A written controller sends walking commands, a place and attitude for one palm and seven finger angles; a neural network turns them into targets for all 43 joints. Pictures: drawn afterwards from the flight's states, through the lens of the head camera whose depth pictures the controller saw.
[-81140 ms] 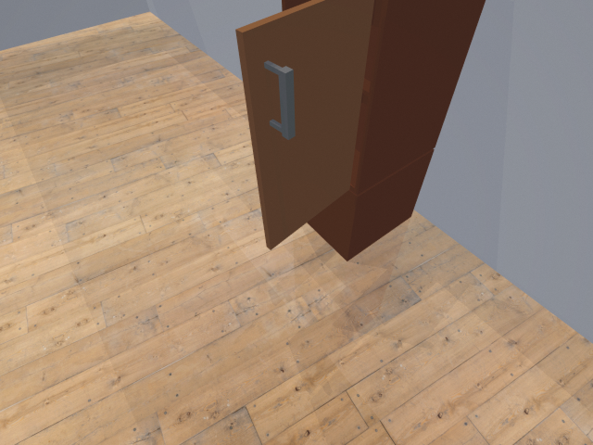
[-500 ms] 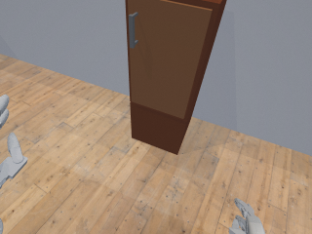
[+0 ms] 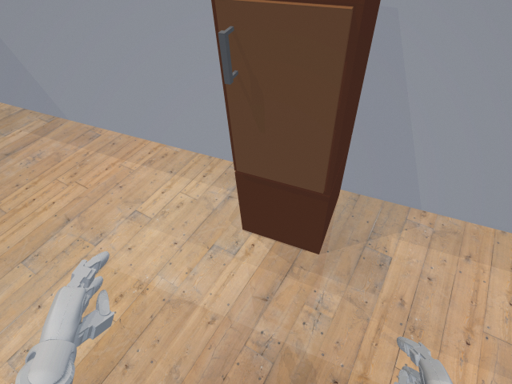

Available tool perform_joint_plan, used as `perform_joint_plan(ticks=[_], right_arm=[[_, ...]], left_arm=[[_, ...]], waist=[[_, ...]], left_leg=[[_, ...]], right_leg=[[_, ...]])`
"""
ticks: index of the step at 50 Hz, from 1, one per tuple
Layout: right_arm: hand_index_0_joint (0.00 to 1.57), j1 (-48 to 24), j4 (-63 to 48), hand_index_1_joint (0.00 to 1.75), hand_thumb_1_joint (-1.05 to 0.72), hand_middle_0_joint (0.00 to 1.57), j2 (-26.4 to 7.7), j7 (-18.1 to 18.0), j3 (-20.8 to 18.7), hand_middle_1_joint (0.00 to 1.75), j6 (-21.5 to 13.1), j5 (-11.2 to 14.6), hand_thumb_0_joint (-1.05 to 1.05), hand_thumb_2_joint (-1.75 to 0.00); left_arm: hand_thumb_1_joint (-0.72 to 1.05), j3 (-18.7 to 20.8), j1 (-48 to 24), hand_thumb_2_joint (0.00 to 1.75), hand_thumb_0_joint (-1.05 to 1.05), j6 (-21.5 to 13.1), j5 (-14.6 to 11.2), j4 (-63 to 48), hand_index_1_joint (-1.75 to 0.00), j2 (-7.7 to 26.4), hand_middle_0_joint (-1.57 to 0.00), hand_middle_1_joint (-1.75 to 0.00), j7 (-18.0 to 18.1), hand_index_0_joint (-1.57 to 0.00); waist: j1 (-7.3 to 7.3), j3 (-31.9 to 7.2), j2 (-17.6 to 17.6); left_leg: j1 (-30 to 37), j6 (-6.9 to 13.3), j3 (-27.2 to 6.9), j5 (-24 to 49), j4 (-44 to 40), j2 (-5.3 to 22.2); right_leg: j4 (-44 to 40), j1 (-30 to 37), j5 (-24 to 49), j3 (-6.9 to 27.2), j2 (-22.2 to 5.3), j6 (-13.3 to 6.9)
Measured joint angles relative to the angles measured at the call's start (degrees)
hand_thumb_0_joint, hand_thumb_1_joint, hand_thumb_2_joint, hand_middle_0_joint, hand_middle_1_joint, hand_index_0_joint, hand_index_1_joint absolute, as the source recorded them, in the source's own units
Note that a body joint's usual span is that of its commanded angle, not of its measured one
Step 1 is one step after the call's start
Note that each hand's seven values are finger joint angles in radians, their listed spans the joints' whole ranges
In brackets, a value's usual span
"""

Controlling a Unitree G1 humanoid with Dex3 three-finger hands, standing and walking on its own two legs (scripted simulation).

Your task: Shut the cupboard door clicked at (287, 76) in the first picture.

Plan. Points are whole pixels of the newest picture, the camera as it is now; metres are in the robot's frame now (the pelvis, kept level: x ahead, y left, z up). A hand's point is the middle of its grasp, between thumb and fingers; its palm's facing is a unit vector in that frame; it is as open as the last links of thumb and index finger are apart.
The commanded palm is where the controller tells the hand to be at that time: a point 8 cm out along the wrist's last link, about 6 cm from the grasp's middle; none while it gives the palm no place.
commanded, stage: let the arm hang, fingers relaxed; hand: left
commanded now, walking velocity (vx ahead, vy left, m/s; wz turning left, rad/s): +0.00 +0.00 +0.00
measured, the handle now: (229, 55) +0.89 +0.13 +0.13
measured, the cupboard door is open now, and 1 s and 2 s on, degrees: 0 0 0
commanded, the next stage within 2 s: look to check the result in 0.98 s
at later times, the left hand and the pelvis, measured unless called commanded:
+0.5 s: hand out of the picture -0.05 +0.19 -0.16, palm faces +0.01 -0.97 -0.24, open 7.3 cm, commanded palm none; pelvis -0.02 -0.01 +0.01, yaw +0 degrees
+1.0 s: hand out of the picture -0.03 +0.16 -0.17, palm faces +0.02 -0.99 -0.15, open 7.4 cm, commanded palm none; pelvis -0.02 +0.00 +0.01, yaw -1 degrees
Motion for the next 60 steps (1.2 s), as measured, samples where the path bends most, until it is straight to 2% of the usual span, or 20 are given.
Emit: perform_joint_plan(ticks=[3,7,9,12,19,28,36,43,60], right_arm=[[0.21,-1.1,1.7,0.3,-0.91,0.2,-1.0,0.1,-0.3,0.3,1.7,-0.6,0.01,-0.9],[0.2,1.4,4.3,0.3,-0.91,0.2,0.7,0.0,0.0,0.3,3.5,-1.1,0.01,-0.9],[0.2,3.3,6.6,0.3,-0.91,0.2,1.9,-0.1,0.4,0.3,4.2,-1.3,0.01,-0.9],[0.2,6.4,10.5,0.3,-0.91,0.2,4.0,-0.4,0.9,0.3,5.1,-1.4,0.01,-0.9],[0.2,10.3,15.8,0.3,-0.91,0.2,6.5,-1.1,0.3,0.3,6.1,-1.3,0.01,-0.9],[0.2,11.1,18.6,0.3,-0.91,0.2,9.1,-1.5,0.1,0.3,5.2,-1.1,0.01,-0.9],[0.2,10.6,19.8,0.3,-0.91,0.2,10.9,-1.6,0.1,0.3,4.8,-1.1,0.01,-0.9],[0.2,10.4,20.0,0.3,-0.91,0.2,10.9,-2.0,-0.3,0.3,4.3,-1.1,0.01,-0.9],[0.2,9.6,20.0,0.3,-0.91,0.2,9.9,-2.1,-0.5,0.3,4.1,-0.9,0.01,-0.9]], left_arm=[[0.9,-5.4,-2.3,0.9,0.01,3.7,0.6,16.7,-0.3,-3.2,-0.2,-0.3,-1.8,-0.2],[0.91,-9.2,-2.2,0.9,0.01,5.2,0.6,31.1,-0.3,-7.6,-0.2,-0.3,-2.1,-0.2],[0.91,-9.8,-1.8,0.9,0.01,5.4,0.3,36.3,-0.3,-9.4,-0.2,-0.3,-1.8,-0.2],[0.98,-7.9,-1.9,0.9,-0.01,4.5,-0.1,41.4,-0.3,-8.8,-0.21,-0.3,-0.5,-0.21],[0.96,-7.4,0.4,0.9,0.0,3.7,-0.1,50.5,-0.3,-8.3,-0.2,-0.3,-0.8,-0.2],[0.92,-7.0,1.8,0.9,0.01,3.2,-0.1,55.9,-0.3,-9.7,-0.2,-0.3,-0.3,-0.2],[0.91,-7.1,0.5,0.9,0.01,2.7,0.1,56.4,-0.3,-12.0,-0.19,-0.3,0.0,-0.2],[0.91,-7.1,-0.3,0.9,0.01,2.2,0.2,56.3,-0.3,-13.8,-0.2,-0.3,-0.1,-0.2],[0.91,-6.8,0.6,0.9,0.01,2.0,0.1,57.5,-0.3,-12.6,-0.2,-0.3,0.1,-0.2]], waist=[[-1.73,0.9,0.2],[-2.89,2.7,-3.4],[-2.77,3.6,-5.4],[-1.74,4.3,-6.8],[-1.1,3.9,-4.4],[-1.19,2.8,-2.2],[-1.15,2.0,-3.2],[-1.23,1.9,-4.1],[-1.13,2.9,-3.7]], left_leg=[[-0.2,0.1,0.5,0.4,0.1,-0.3],[0.3,-0.5,0.2,1.4,-0.7,-0.4],[0.7,-0.8,-0.3,1.9,-1.3,-0.1],[1.1,-1.2,-1.4,2.8,-2.6,0.6],[2.3,-1.3,-1.7,4.2,-4.9,1.2],[3.7,-0.6,-0.2,4.9,-6.5,0.6],[4.1,-0.1,0.7,5.1,-7.2,0.2],[4.3,0.1,0.9,5.4,-7.9,-0.1],[5.2,-0.1,0.9,5.1,-8.8,0.0]], right_leg=[[1.3,-0.9,-0.1,0.5,-0.3,0.0],[1.7,-0.9,-0.1,0.2,-0.4,-0.7],[0.9,-0.2,0.3,-0.2,-0.1,-0.9],[-1.7,1.2,1.8,-1.4,0.7,-1.3],[-6.3,3.4,4.4,-1.8,1.6,-1.6],[-6.9,3.8,5.0,-0.3,1.0,-0.9],[-6.7,3.5,5.1,0.6,0.6,-0.5],[-7.3,3.6,5.4,0.8,0.4,-0.2],[-8.3,4.5,5.2,0.8,0.5,-0.2]])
